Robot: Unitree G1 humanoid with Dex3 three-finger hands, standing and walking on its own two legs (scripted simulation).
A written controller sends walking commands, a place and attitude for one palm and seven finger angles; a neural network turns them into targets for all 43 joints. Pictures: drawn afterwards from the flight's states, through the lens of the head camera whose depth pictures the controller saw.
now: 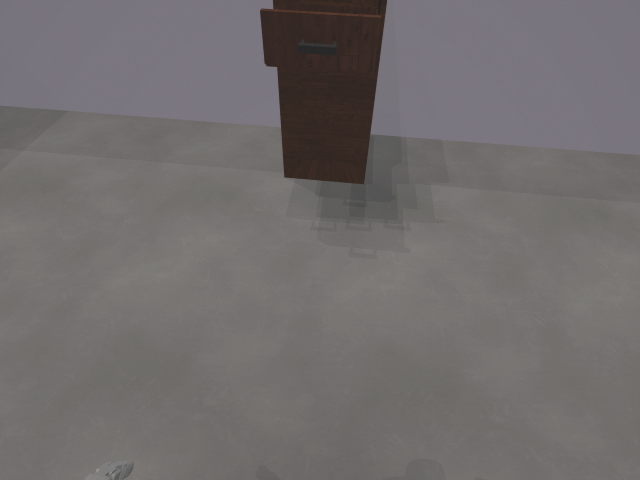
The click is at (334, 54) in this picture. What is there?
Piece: drawer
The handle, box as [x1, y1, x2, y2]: [298, 40, 336, 55]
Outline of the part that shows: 298,43 298,52 335,55 336,52 336,42 332,44 305,43 304,40 301,40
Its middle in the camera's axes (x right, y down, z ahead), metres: -0.01 -0.59 +1.19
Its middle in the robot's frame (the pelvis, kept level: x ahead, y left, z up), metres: +1.29 +0.07 +0.02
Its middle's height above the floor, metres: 0.79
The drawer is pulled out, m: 0.30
